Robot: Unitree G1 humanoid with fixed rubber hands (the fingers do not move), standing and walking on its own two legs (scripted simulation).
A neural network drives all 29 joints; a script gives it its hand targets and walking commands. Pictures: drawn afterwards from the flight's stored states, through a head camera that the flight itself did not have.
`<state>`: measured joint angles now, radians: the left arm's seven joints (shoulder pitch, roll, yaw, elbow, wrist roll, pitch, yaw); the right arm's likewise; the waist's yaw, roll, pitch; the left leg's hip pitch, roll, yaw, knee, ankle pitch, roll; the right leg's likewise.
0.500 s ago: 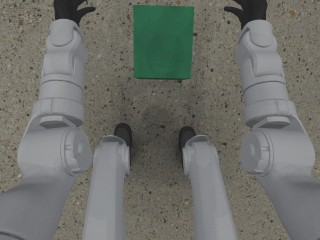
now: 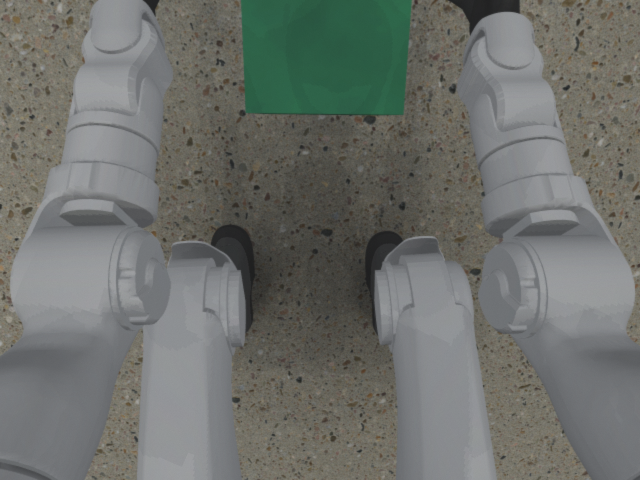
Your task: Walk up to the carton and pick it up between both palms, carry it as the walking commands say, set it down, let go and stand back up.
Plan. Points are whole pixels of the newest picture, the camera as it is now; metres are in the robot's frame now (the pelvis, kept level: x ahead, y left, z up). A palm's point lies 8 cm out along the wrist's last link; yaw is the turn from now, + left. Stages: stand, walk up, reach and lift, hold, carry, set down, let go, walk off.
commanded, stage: reach and lift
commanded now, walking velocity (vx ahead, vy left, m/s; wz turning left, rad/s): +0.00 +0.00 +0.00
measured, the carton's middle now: (323, 31) +0.53 -0.02 -0.35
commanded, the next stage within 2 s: none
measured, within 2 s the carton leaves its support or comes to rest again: leaves its support in 1.78 s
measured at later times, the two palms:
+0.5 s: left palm (161, 17) +0.54 +0.16 -0.29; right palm (449, 27) +0.52 -0.16 -0.29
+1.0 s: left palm (193, 25) +0.53 +0.13 -0.28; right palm (447, 26) +0.52 -0.15 -0.27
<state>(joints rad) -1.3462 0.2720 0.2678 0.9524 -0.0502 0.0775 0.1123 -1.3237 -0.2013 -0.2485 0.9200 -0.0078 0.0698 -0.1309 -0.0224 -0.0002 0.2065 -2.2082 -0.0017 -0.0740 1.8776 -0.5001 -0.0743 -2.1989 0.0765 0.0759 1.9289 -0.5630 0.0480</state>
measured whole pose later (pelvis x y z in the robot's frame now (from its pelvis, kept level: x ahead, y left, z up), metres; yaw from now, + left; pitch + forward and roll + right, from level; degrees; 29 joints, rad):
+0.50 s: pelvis +0.00 +0.01 -0.05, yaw -1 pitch +42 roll +0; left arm -1.52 0.35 0.16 1.13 -0.10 0.03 0.08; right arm -1.49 -0.26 -0.23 1.11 0.05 0.02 -0.11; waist -0.02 0.00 0.44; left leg -2.26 -0.03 -0.09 2.08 -0.54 -0.10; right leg -2.22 0.06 0.06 2.12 -0.62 0.06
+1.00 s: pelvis -0.02 +0.01 -0.06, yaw -1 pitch +38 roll +0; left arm -1.56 0.28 0.15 1.18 -0.04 0.07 0.06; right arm -1.54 -0.27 -0.24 1.14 0.08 0.08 -0.05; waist -0.03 0.00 0.47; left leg -2.24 -0.04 -0.10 2.10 -0.51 -0.10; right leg -2.21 0.06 0.06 2.15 -0.60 0.07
